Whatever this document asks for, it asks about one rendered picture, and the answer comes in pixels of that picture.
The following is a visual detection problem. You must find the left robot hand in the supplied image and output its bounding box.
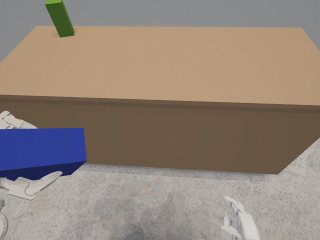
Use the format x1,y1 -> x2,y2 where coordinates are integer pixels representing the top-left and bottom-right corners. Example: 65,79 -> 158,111
0,111 -> 63,201

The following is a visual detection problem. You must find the table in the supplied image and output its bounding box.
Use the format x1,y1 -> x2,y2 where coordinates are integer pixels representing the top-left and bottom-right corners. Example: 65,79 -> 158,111
0,26 -> 320,175

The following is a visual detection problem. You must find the sponge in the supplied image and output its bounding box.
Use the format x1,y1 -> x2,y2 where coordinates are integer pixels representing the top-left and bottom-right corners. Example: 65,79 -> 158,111
0,128 -> 87,181

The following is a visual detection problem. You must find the right robot hand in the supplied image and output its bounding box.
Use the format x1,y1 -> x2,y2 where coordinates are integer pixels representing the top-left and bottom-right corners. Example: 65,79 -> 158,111
221,196 -> 261,240

